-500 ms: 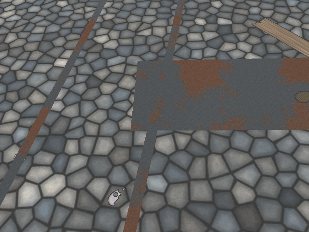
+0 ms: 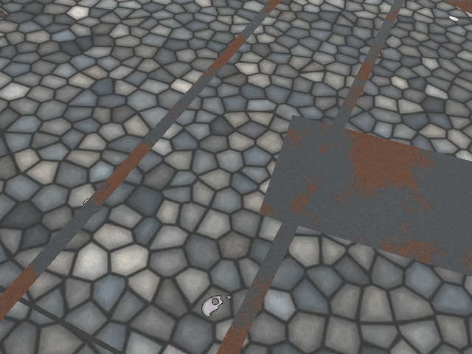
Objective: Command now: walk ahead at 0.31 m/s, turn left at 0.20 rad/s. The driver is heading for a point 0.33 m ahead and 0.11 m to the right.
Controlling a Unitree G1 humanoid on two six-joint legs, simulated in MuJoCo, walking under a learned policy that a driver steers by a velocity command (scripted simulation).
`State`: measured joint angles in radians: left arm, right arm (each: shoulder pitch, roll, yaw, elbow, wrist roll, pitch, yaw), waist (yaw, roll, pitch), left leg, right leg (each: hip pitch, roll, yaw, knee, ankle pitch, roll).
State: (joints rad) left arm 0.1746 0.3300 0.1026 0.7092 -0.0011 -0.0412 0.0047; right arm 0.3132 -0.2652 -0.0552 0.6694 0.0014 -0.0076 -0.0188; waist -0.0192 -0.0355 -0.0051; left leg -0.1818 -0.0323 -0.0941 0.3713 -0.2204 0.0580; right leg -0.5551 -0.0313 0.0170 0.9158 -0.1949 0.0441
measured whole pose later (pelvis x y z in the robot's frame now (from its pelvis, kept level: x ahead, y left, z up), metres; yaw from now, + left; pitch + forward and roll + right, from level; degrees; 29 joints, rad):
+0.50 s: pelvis +0.18 -0.09 -0.01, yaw -8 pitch +2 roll +1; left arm 0.21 0.27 0.03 0.69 0.01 -0.06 -0.03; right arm 0.26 -0.32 -0.05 0.74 0.00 -0.05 0.00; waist -0.01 0.03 0.05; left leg -0.51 0.05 -0.02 1.10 -0.37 -0.05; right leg -0.26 0.06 -0.01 0.41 -0.18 -0.08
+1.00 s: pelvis +0.29 -0.09 -0.02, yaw -10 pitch +0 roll +0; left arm 0.21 0.26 0.02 0.86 0.01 0.02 0.01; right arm 0.11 -0.24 -0.05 0.77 -0.01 -0.02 -0.01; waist 0.01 -0.01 0.03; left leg -0.32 -0.01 -0.01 0.52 -0.19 0.00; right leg -0.09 0.05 0.02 0.47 -0.38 -0.04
